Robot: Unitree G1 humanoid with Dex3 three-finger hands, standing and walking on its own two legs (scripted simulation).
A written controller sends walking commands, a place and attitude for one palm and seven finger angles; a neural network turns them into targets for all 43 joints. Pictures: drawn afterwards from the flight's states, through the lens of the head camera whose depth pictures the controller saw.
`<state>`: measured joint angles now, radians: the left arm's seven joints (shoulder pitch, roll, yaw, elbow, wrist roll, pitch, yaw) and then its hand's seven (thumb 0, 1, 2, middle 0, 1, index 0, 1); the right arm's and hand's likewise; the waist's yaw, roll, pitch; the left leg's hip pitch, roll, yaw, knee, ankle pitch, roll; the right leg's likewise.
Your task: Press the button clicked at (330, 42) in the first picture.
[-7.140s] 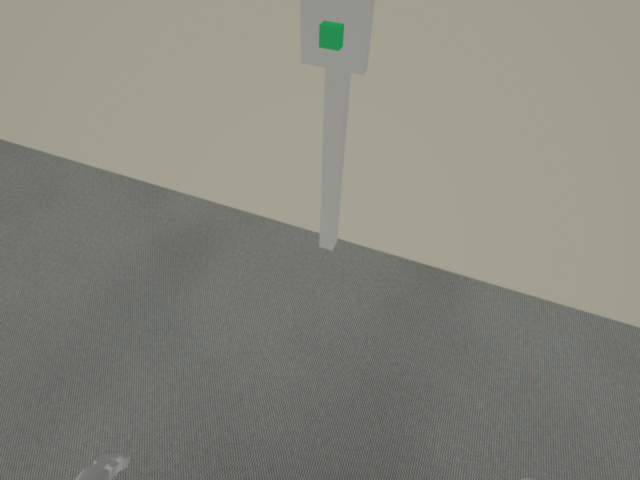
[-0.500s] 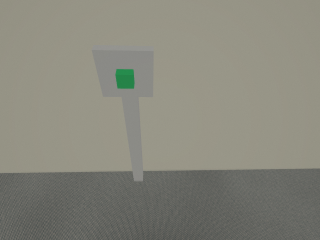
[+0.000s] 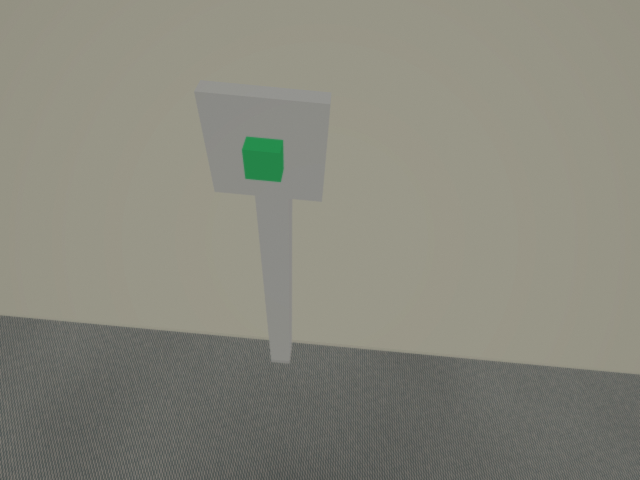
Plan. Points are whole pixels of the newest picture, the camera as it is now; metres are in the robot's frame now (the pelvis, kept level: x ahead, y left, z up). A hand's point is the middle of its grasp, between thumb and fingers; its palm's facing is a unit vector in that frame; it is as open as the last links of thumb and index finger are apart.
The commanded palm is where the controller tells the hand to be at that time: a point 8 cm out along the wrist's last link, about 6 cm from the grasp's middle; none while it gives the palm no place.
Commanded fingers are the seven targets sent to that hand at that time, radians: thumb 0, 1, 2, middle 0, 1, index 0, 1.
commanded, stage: shuffle to correct the standing spot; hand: left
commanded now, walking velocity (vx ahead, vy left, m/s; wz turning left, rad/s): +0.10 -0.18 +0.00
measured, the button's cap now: (264, 158) +0.52 +0.13 +0.11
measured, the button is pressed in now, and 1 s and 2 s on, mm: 0 0 0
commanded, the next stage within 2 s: come to a stop and stand still in 0.28 s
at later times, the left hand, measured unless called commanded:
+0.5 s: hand (244, 471) +0.16 +0.11 -0.16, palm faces -0.05 -0.97 -0.25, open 7.3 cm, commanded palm none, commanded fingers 0.00 0.90 0.90 -0.20 -0.30 -0.20 -0.30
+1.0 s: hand out of the picture +0.06 +0.13 -0.17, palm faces +0.07 -0.98 -0.21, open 7.3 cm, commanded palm none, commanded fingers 0.00 0.90 0.90 -0.20 -0.30 -0.20 -0.30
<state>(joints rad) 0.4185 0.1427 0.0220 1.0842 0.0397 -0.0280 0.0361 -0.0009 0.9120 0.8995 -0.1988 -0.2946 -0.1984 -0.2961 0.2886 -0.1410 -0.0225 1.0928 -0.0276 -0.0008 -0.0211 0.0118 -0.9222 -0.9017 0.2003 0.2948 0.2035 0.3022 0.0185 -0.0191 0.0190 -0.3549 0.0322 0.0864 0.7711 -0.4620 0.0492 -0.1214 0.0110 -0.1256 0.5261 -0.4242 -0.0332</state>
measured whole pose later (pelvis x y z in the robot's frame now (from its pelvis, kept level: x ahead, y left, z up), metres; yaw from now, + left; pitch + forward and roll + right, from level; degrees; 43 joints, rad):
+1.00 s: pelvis +0.02 -0.07 +0.01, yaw +0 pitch +0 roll +0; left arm 0.26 0.22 0.06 1.01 0.03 0.06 0.03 0.00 0.91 0.90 -0.20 -0.29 -0.20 -0.30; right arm 0.25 -0.14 -0.04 0.98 -0.04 0.01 -0.01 0.00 -0.92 -0.90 0.20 0.29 0.20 0.30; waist 0.02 -0.05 0.01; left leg -0.23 0.00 0.07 0.55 -0.32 0.04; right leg -0.47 -0.05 -0.05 0.79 -0.36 0.00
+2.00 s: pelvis -0.01 -0.07 +0.02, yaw -1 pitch -4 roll -1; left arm 0.33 0.19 0.00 1.08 0.02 0.00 0.04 0.00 0.91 0.90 -0.20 -0.29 -0.20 -0.30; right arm 0.28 -0.19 -0.01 1.10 -0.02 0.00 -0.01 0.00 -0.91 -0.90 0.20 0.29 0.20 0.30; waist 0.00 0.00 0.00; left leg -0.17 0.00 0.07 0.45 -0.22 0.04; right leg -0.18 -0.02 -0.06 0.42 -0.17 0.00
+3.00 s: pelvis +0.05 -0.03 +0.01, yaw -3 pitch -2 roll -1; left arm 0.35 0.14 0.03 1.07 0.03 0.03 0.04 0.00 0.91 0.90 -0.20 -0.29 -0.20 -0.30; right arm 0.23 -0.14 -0.03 1.07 -0.01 -0.02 -0.06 0.01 -0.96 -0.90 0.20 0.29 0.21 0.30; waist 0.01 -0.04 0.04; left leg -0.22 0.01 0.15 0.50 -0.26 0.08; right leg -0.26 -0.04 -0.03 0.70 -0.42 0.01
